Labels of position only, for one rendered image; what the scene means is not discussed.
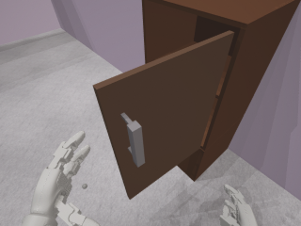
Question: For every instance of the left robot forearm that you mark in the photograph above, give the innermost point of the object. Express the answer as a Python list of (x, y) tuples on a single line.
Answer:
[(38, 219)]

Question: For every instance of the right robot hand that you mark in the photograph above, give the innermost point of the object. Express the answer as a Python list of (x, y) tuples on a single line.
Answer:
[(241, 214)]

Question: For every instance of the cupboard door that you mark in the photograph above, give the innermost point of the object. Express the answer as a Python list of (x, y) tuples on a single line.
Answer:
[(171, 98)]

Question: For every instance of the handle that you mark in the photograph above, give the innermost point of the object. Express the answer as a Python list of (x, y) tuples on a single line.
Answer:
[(136, 140)]

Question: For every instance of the left robot hand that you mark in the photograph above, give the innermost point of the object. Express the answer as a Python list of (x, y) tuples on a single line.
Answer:
[(56, 178)]

